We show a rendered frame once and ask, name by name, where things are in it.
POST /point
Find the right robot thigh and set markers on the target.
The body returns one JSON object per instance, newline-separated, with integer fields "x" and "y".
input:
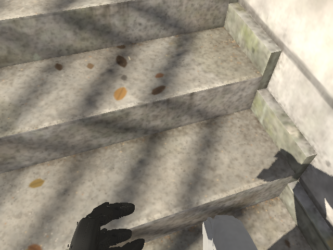
{"x": 226, "y": 232}

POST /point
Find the left robot hand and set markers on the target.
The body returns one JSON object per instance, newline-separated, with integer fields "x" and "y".
{"x": 88, "y": 235}

